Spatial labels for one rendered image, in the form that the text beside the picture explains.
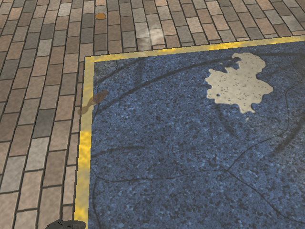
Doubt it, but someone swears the left robot hand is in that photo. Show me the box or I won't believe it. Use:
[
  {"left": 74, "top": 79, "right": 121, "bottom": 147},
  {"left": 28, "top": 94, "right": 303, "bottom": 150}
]
[{"left": 45, "top": 219, "right": 87, "bottom": 229}]

